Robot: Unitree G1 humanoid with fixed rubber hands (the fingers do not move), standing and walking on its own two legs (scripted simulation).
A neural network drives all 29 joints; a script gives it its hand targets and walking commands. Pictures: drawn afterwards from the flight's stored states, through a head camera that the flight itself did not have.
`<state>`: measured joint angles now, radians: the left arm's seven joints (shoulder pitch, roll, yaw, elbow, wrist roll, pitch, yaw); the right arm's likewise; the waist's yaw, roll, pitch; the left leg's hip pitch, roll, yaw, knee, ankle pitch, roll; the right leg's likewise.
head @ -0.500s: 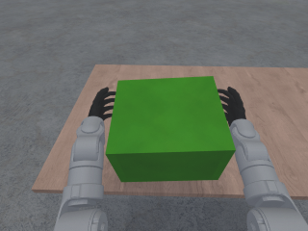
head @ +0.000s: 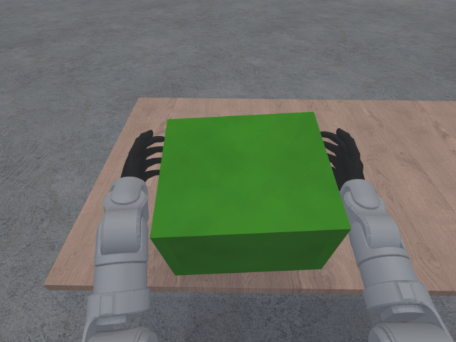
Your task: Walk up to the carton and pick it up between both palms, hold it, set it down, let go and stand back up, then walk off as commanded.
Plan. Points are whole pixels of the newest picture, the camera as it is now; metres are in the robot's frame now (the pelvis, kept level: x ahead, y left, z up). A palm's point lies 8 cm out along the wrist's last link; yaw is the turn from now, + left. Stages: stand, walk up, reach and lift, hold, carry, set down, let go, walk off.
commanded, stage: reach and lift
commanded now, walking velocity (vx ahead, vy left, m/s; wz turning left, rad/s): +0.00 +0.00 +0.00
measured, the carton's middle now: (244, 194) +0.35 -0.02 +0.11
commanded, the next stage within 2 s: hold in 0.48 s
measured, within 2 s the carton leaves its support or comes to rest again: neither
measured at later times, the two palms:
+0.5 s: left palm (119, 177) +0.33 +0.18 +0.18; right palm (343, 166) +0.34 -0.18 +0.18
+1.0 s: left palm (127, 178) +0.34 +0.17 +0.17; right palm (345, 168) +0.34 -0.19 +0.17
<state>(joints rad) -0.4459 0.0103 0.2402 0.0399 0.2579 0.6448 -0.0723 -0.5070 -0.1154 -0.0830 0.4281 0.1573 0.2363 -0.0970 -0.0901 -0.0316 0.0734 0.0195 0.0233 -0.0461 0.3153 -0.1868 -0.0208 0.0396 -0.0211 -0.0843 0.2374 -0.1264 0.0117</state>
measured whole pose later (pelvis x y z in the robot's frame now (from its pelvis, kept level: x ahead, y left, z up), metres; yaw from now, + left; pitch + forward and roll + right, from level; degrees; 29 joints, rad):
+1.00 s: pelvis +0.00 -0.01 +0.00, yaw +1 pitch -8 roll -1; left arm -0.45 0.01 0.26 -0.02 0.28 0.72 -0.09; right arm -0.54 -0.12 -0.06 0.39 0.17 0.31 -0.11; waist -0.09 -0.03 0.06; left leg 0.01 0.03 -0.05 0.30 -0.17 -0.03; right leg 0.03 -0.01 -0.08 0.24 -0.12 0.00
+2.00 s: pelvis -0.01 -0.01 +0.00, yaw +1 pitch -8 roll -1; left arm -0.49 0.02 0.28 0.03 0.28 0.71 -0.10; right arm -0.57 -0.10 -0.07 0.42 0.14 0.31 -0.12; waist -0.08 -0.03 0.04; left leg 0.00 0.02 -0.05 0.29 -0.15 -0.03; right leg 0.01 -0.02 -0.08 0.24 -0.12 0.00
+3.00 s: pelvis -0.01 -0.01 +0.00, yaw +2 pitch -8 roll -1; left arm -0.49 0.02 0.29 0.02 0.28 0.72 -0.10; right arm -0.57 -0.10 -0.07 0.42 0.15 0.31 -0.12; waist -0.08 -0.03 0.04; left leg 0.00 0.02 -0.04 0.29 -0.15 -0.02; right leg 0.02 -0.02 -0.08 0.24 -0.12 0.00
